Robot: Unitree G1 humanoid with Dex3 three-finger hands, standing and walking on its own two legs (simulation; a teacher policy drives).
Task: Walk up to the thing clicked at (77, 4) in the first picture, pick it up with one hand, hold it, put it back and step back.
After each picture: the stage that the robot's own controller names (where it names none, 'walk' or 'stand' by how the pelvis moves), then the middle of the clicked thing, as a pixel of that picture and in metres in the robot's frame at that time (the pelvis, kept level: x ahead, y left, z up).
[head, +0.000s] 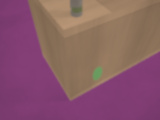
stand; (76, 4) +0.78 +0.03 +0.07
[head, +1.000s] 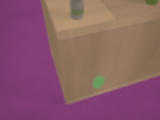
walk; (77, 5) +0.71 +0.05 +0.10
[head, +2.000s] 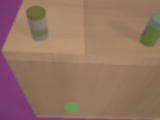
walk; (38, 24) +0.51 +0.23 +0.10
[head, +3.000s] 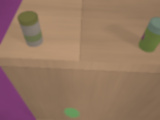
stand; (31, 29) +0.50 +0.19 +0.10
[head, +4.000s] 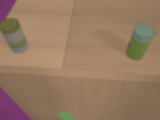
stand; (14, 36) +0.48 +0.26 +0.09
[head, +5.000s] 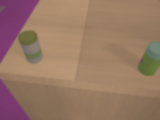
stand; (31, 47) +0.46 +0.21 +0.07
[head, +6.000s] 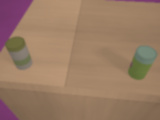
stand; (20, 53) +0.44 +0.24 +0.07
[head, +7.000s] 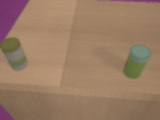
stand; (15, 54) +0.44 +0.26 +0.07
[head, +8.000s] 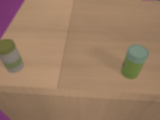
stand; (10, 56) +0.43 +0.28 +0.07
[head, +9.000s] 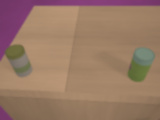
rise first; (19, 61) +0.42 +0.26 +0.07
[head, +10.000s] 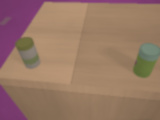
go down; (28, 53) +0.45 +0.25 +0.08
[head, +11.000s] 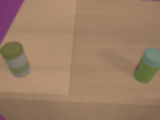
go down; (16, 60) +0.40 +0.23 +0.08
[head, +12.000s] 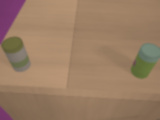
approach; (17, 55) +0.43 +0.24 +0.08
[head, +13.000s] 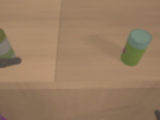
close; (0, 48) +0.44 +0.25 +0.10
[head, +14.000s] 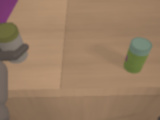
lift; (12, 44) +0.40 +0.21 +0.17
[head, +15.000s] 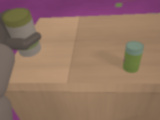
lift; (23, 33) +0.33 +0.16 +0.29
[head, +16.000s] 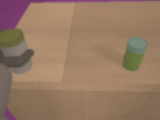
hold; (16, 52) +0.34 +0.20 +0.20
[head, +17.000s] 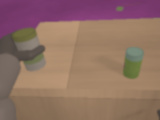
hold; (30, 49) +0.34 +0.17 +0.24
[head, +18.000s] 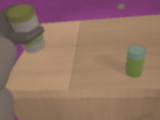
hold; (28, 29) +0.34 +0.14 +0.31
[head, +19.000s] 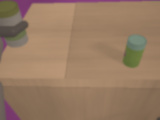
crouch; (11, 25) +0.40 +0.21 +0.25
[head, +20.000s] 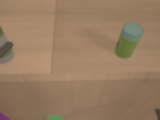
lower; out of the picture +0.45 +0.25 +0.10
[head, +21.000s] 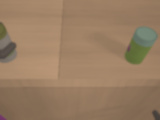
lower; (0, 44) +0.43 +0.25 +0.11
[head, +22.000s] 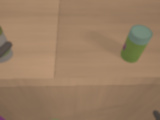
lower; out of the picture +0.44 +0.26 +0.11
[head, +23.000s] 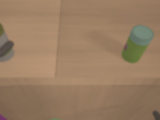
lower; out of the picture +0.44 +0.26 +0.11
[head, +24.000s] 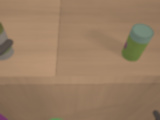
lower; out of the picture +0.45 +0.25 +0.11
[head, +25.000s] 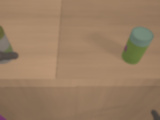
open; out of the picture +0.44 +0.26 +0.11
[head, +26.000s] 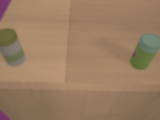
sink last; (11, 48) +0.43 +0.24 +0.10
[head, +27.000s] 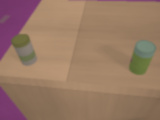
stand; (25, 50) +0.46 +0.27 +0.08
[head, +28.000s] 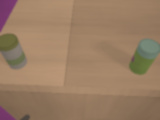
stand; (12, 52) +0.42 +0.25 +0.08
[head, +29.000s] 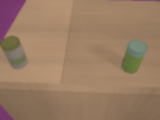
stand; (15, 53) +0.45 +0.27 +0.07
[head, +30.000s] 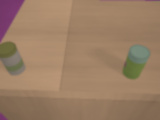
stand; (11, 59) +0.42 +0.27 +0.07
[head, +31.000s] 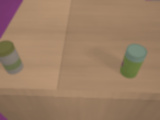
stand; (9, 58) +0.42 +0.28 +0.07
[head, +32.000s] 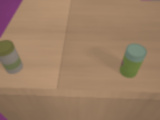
stand; (9, 57) +0.42 +0.28 +0.07
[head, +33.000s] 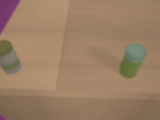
stand; (7, 58) +0.42 +0.28 +0.07
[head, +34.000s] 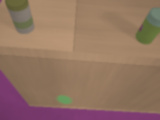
walk; (21, 15) +0.52 +0.21 +0.10
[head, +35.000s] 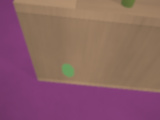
walk; out of the picture +0.83 +0.21 +0.09
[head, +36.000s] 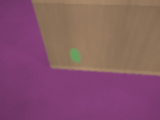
walk; out of the picture +1.10 +0.26 +0.08
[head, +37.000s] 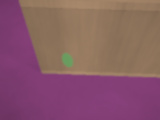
stand; out of the picture +1.03 +0.24 +0.07
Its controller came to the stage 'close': yes
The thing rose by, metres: 0.23
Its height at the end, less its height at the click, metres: +0.00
